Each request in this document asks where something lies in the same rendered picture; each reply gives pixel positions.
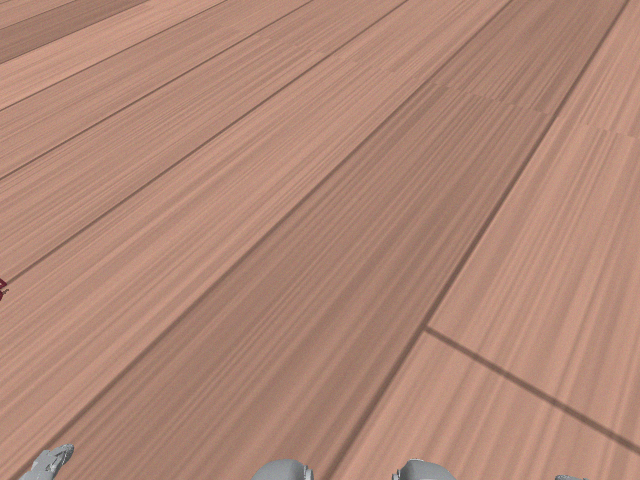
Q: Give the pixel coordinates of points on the mug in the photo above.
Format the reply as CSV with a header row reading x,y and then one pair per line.
x,y
1,286

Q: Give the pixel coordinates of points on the left robot hand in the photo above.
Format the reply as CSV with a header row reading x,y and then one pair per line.
x,y
48,463

